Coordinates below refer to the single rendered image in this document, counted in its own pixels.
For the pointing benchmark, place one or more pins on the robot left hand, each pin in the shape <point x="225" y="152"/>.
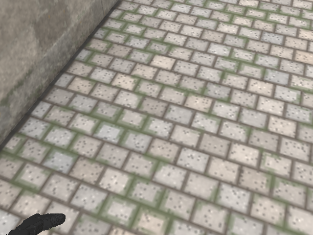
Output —
<point x="38" y="223"/>

